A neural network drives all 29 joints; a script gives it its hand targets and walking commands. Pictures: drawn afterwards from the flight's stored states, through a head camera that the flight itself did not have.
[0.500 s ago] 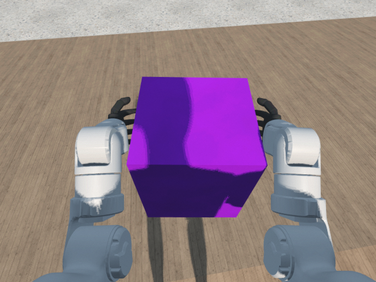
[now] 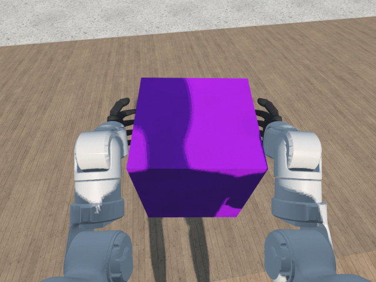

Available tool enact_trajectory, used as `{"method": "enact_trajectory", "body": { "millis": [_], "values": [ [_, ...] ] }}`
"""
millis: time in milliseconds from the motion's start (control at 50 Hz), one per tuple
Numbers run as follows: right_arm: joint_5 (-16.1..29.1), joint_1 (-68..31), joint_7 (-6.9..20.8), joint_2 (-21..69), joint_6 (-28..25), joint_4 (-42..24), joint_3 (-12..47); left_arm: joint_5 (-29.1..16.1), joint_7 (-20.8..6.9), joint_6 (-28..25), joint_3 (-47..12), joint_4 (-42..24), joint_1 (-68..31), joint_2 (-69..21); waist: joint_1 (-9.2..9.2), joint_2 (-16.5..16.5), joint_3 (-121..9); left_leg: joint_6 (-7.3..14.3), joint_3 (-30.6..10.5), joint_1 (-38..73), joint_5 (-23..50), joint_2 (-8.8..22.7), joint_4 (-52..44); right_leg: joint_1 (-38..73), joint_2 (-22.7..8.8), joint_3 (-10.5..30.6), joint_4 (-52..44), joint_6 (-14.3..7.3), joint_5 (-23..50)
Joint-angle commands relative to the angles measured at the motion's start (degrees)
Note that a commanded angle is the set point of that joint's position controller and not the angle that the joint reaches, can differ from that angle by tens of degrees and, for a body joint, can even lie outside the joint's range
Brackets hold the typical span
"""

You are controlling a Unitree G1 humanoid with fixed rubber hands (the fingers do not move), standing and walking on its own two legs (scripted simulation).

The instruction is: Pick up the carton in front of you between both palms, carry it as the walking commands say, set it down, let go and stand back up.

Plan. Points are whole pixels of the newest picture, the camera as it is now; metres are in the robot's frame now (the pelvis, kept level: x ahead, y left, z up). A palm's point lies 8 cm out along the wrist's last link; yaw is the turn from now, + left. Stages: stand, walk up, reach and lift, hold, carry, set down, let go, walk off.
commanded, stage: carry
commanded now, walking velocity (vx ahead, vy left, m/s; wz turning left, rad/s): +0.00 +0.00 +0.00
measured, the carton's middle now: (193, 154) +0.36 +0.00 +0.04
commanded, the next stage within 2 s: none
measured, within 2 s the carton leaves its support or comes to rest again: neither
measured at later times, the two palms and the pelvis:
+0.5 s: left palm (108, 155) +0.31 +0.15 +0.12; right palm (277, 153) +0.31 -0.15 +0.12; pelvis -0.03 +0.00 -0.01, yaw +0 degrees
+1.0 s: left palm (124, 104) +0.45 +0.15 +0.10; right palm (260, 109) +0.44 -0.15 +0.10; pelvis +0.09 +0.01 -0.02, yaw +2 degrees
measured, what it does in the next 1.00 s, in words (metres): lifts its right foot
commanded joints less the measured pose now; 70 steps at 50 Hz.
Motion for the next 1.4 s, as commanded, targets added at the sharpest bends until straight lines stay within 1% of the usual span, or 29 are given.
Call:
{"method": "enact_trajectory", "body": {
  "millis": [0, 60, 100, 140, 180, 220, 320, 380, 500, 600, 660, 680, 700, 720, 740, 760, 800, 860, 940, 980, 1020, 1040, 1060, 1080, 1100, 1140, 1200, 1280, 1380],
  "values": [
    [24.59, -40.34, 13.06, 61.58, -0.56, -4.68, 39.85, -24.51, -13.96, -0.59, -39.78, -3.96, -39.52, -60.88, 0.41, -5.22, -30.89, 0.14, -2.47, 6.36, 23.23, 2.55, -4.03, 20.06, -8.63, 6.64, 4.77, -2.78, 54.86],
    [24.82, -39.4, 13.36, 61.31, -0.39, -3.15, 39.31, -24.27, -13.8, -0.65, -39.55, -3.39, -39.08, -60.79, -0.66, 1.88, -32.47, 2.89, -7.15, 19.64, 55.49, 8.79, 1.47, 6.41, -4.36, 3.98, 6.03, 0.64, 27.04],
    [24.86, -39.46, 13.55, 61.42, -0.53, -2.81, 38.97, -24.3, -13.71, -0.69, -39.64, -3.3, -39.76, -61.18, -1.14, 6.04, -31.6, 4.52, -8.83, 22.41, 63.82, 11.04, 1.5, 2.67, -2.29, 3.71, 1.57, 1.69, 12.53],
    [24.89, -39.8, 13.6, 61.46, -0.6, -2.69, 38.79, -24.52, -13.71, -0.61, -39.39, -2.93, -40.45, -61.37, -0.9, 5.7, -30.92, 3.85, -8.15, 18.12, 55.84, 10.16, 1.69, 7.48, -3.1, 3.99, -0.45, 1.19, 17.67],
    [24.6, -39.07, 13.52, 61.19, -0.58, -2.05, 38.36, -24.45, -13.79, -0.54, -38.68, -1.39, -39.41, -61.17, -0.53, 0.4, -32.03, 2.03, -6.08, 10.03, 37.79, 7.63, 3.12, 15.42, -7.14, 6.17, 3.28, -0.49, 38.79],
    [24.65, -39.76, 13.51, 61.47, -0.59, -1.86, 38.21, -24.13, -13.95, -0.78, -38.18, -0.39, -38.79, -61.31, -0.16, -2.95, -32.33, 0.97, -5.44, 7.27, 24.77, 5.83, 1.89, 16.59, -9.9, 7.5, 4.53, -2.24, 47.51],
    [25.33, -41.58, 13.71, 62.14, -0.81, -1.01, 37.99, -24.1, -14.05, -0.98, -37.82, -0.93, -41.13, -61.55, -0.68, -0.32, -30.38, 2.4, -7.56, 9.75, 29.05, 8.65, 0.43, 10.57, -7.27, 6.21, 2.73, -0.22, 23.33],
    [25.4, -41.83, 13.84, 62.08, -0.84, -0.21, 37.47, -24.11, -14.01, -0.96, -37.45, -0.24, -41.58, -61.51, -0.48, 0.89, -28.4, 2.24, -8.07, 8.27, 24.67, 8.87, -1.6, 9.8, -7.13, 6.59, 1.13, -0.24, 16.77],
    [23.73, -40.74, 13.98, 60.77, -0.71, 5.04, 34.31, -23.21, -14.15, -0.83, -34.83, 4.38, -40.52, -60.76, -0.67, -0.75, -18.88, 4.43, -8.28, -1.56, -16.49, 5.45, -3.69, 3.91, -6.65, 9.97, -3.97, -3.69, -17.28],
    [23.18, -40.32, 14.29, 61.28, -1.19, 10.61, 31.71, -21.99, -13.75, -1.58, -32.5, 8.97, -39.56, -59.81, 1.49, -7.91, -16.81, 2.24, -0.43, -14.57, -9.51, 0.8, 9.66, 11.84, -15.05, 21.89, -6.23, -9.03, -9.44],
    [23.36, -40.36, 14.21, 61.62, -1.6, 11.38, 30.46, -23.08, -13.32, -1.98, -32.76, 7.62, -41.93, -61.05, 1.55, -5.23, -18.34, 2.14, -0.48, -11.44, -8.64, 0.21, 5.25, 10.57, -15.33, 19.44, -0.71, -8.65, -3.72],
    [23.43, -40.7, 14.09, 61.64, -1.73, 11.08, 30.1, -23.8, -13.21, -2.06, -33.13, 6.63, -43.2, -61.76, 0.88, -2.73, -18.81, 2.91, -2.43, -5.36, -6.62, 0.85, 2.74, 5.75, -13.12, 15.51, 2.81, -6.48, -3.18],
    [23.45, -40.85, 13.81, 61.19, -1.94, 10.59, 29.78, -24.76, -13.19, -2.1, -33.71, 5.08, -44.88, -62.59, -0.58, 4.48, -19.51, 5.16, -10.73, 4.43, -1.09, 4.83, -1.35, -3.45, -7.76, 7.92, 11.31, -2.7, -3.07],
    [23.54, -39.9, 13.45, 60.89, -2.08, 10.3, 29.48, -25.61, -13.13, -2.04, -34.27, 3.95, -46.58, -63.0, -2.88, 15.15, -20.03, 9.14, -24.98, 17.29, 9.09, 12.78, -6.82, -17.28, -1.43, 0.63, 22.59, 1.36, -7.78],
    [23.39, -39.28, 13.11, 60.51, -2.18, 9.11, 29.53, -26.08, -13.0, -2.16, -34.95, 3.72, -47.75, -63.24, -4.75, 17.89, -17.94, 14.32, -34.82, 26.38, 22.01, 17.97, -8.33, -31.62, 1.86, 2.55, 30.72, 2.0, -19.73],
    [23.72, -40.97, 12.81, 60.73, -2.18, 6.69, 30.5, -26.32, -12.76, -2.32, -35.24, 3.21, -47.87, -63.67, -5.36, 10.8, -17.95, 16.95, -35.2, 30.67, 29.72, 19.1, -5.83, -36.97, 1.27, 5.13, 36.05, 1.02, -22.59],
    [26.19, -45.54, 12.23, 62.05, -2.22, 0.05, 33.75, -26.12, -12.08, -2.18, -34.75, 2.01, -45.06, -63.78, -5.58, 3.51, -22.15, 15.21, -30.34, 34.21, 25.74, 18.25, -3.29, -39.3, -0.14, 7.36, 38.38, -0.29, -19.88],
    [28.76, -47.32, 11.87, 62.64, -1.85, -6.02, 36.77, -24.94, -11.1, -1.31, -34.28, 0.32, -41.85, -62.19, -5.3, 5.38, -22.34, 11.33, -22.52, 29.76, 22.16, 14.69, -5.41, -34.45, 0.01, 6.42, 30.15, 0.24, -10.95],
    [29.32, -44.22, 12.74, 62.97, -1.11, -5.33, 38.42, -21.85, -10.57, -0.75, -33.85, 0.51, -37.77, -59.7, -4.43, 7.62, -21.67, 7.39, -11.85, 21.29, 36.52, 10.12, -5.06, -19.59, 3.56, 1.94, 11.39, -0.22, 3.12],
    [29.04, -42.22, 13.34, 63.18, -1.09, -3.29, 38.8, -20.34, -10.73, -0.69, -33.74, 1.45, -36.11, -58.43, -2.19, 8.74, -24.86, 4.75, -5.98, 18.35, 51.13, 8.18, 1.48, -6.14, 7.13, -1.62, 4.54, -1.72, 8.12],
    [28.1, -40.69, 13.71, 63.16, -1.41, -1.07, 39.06, -19.85, -11.59, -0.88, -33.76, 2.8, -34.64, -58.15, 3.01, 5.58, -29.78, 1.54, -1.35, 11.27, 43.86, 6.06, 16.81, 13.33, 5.68, -1.38, -3.18, -2.48, 17.62],
    [27.1, -40.85, 13.74, 62.53, -1.61, 0.29, 38.65, -19.98, -12.35, -1.02, -33.69, 3.83, -33.46, -58.44, 5.4, 1.22, -30.71, 0.87, -2.43, -1.1, 25.36, 3.46, 26.71, 23.58, -0.59, 7.88, -2.04, -2.64, 14.12],
    [25.8, -38.93, 13.9, 63.51, -1.56, 1.96, 38.01, -20.32, -13.01, -1.36, -33.72, 4.33, -34.19, -58.13, 2.71, -12.16, -32.48, -0.3, -2.91, -15.28, -11.51, -3.91, 38.03, 31.01, -15.66, 32.88, -2.03, -7.25, 21.8],
    [24.78, -38.53, 13.7, 62.52, -1.71, 3.44, 36.89, -21.18, -13.71, -1.27, -33.88, 5.56, -34.3, -58.9, 1.81, -12.85, -32.27, 0.92, -7.51, -19.86, -14.46, -3.8, 45.04, 30.62, -18.33, 40.12, -5.91, -10.65, 19.91],
    [24.27, -40.01, 13.56, 62.57, -1.87, 2.74, 36.72, -22.2, -14.25, -1.89, -34.76, 3.86, -37.86, -60.3, 1.97, -12.23, -29.18, 1.7, -7.85, -21.48, -13.57, -1.93, 45.45, 27.56, -17.41, 38.12, -4.69, -11.36, 25.49],
    [24.46, -42.39, 12.91, 63.9, -2.39, 0.51, 37.37, -24.74, -14.88, -2.63, -36.78, -0.81, -43.35, -62.59, 1.21, -5.32, -25.82, 1.44, -8.25, -23.16, -9.26, 1.33, 40.64, 19.08, -15.4, 32.62, -7.11, -11.83, 14.58],
    [24.62, -42.08, 11.55, 64.35, -2.85, -1.99, 38.14, -27.65, -14.8, -2.99, -39.13, -4.86, -45.45, -63.97, 1.36, -4.79, -26.69, 0.06, -6.72, -19.71, -7.74, 2.13, 30.78, 15.48, -13.4, 25.08, -7.13, -11.16, 22.81],
    [23.12, -38.15, 10.23, 62.31, -2.72, -3.53, 38.31, -28.58, -14.48, -2.46, -39.72, -7.39, -43.12, -62.32, 2.69, -5.58, -28.85, -0.44, -5.17, -24.21, 0.91, 2.08, 23.59, 21.9, -12.35, 20.67, -4.43, -11.1, 36.67],
    [21.2, -35.35, 10.19, 58.75, -1.33, -2.5, 37.99, -27.46, -14.8, -1.4, -39.53, -4.28, -39.06, -59.96, 4.79, -5.72, -26.08, -0.33, -2.95, -25.37, 14.74, 0.73, 10.32, 25.33, -8.21, 15.67, -1.18, -9.69, 42.86]
  ]
}}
